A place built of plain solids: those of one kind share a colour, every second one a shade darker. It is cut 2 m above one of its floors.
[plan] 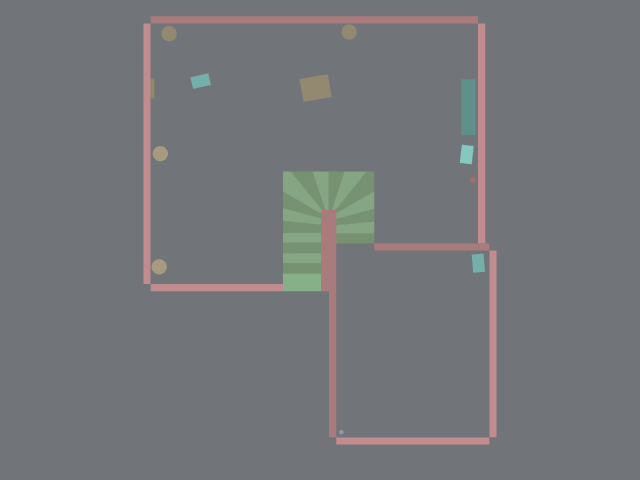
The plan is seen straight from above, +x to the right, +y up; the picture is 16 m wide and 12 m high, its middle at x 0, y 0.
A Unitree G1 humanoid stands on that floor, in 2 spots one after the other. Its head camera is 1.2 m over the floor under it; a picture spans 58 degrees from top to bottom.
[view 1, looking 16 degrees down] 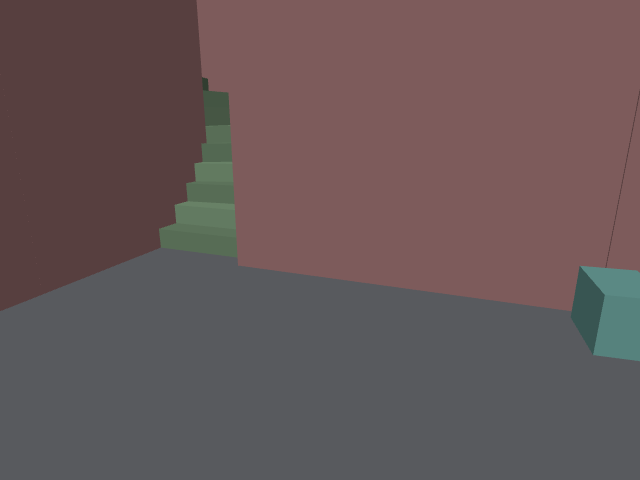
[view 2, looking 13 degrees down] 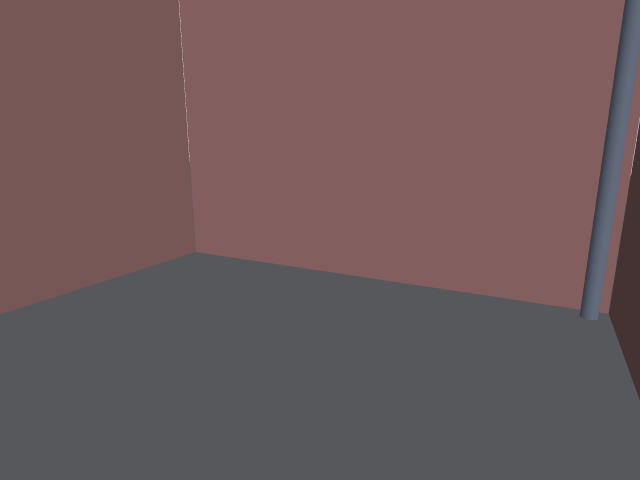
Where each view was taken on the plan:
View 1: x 3.22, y -3.20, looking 111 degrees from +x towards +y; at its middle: wall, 3.28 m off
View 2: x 0.92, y -1.45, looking -63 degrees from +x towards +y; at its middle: wall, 4.02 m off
